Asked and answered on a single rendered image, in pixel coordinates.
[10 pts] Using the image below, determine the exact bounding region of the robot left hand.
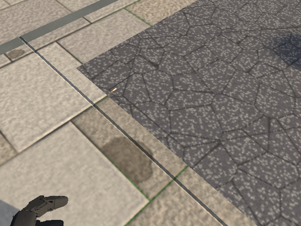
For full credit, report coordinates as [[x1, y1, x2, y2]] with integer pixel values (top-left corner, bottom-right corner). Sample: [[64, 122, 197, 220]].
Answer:
[[10, 195, 69, 226]]

